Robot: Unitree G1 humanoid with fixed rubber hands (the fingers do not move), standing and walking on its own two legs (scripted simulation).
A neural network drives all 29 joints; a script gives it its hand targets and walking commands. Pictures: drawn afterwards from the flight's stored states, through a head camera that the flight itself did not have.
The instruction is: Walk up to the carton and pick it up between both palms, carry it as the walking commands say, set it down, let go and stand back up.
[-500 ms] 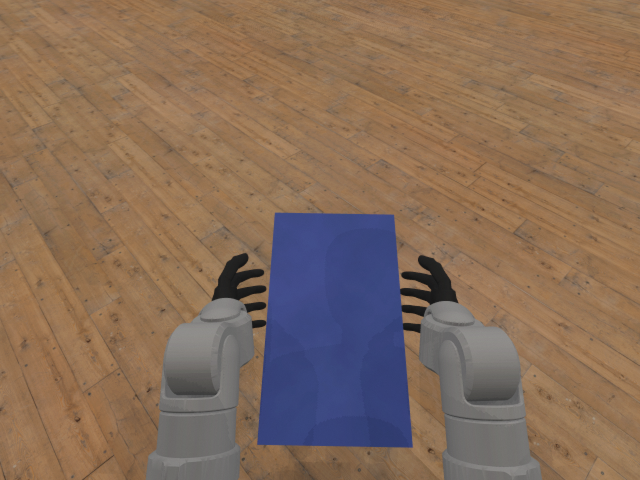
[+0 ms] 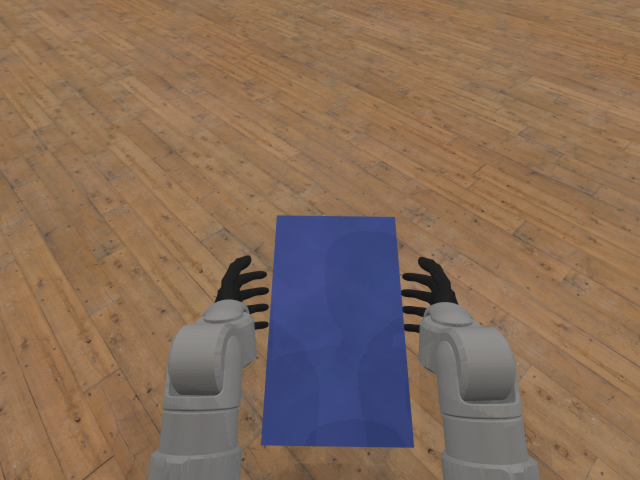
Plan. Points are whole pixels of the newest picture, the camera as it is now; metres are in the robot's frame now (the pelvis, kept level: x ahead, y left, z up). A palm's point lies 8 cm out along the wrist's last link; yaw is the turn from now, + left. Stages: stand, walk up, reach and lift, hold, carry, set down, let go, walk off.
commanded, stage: carry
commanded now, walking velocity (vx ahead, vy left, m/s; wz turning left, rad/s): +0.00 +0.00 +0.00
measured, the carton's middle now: (333, 332) +0.33 +0.01 +0.00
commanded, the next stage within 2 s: hold in 0.66 s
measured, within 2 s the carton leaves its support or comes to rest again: neither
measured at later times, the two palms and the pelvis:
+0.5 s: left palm (232, 317) +0.30 +0.13 +0.08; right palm (440, 321) +0.30 -0.11 +0.08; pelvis +0.00 +0.00 +0.00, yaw +0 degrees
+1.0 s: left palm (264, 317) +0.33 +0.10 +0.04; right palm (456, 350) +0.29 -0.14 +0.04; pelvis +0.00 +0.02 +0.00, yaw -9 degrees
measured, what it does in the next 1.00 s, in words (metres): stands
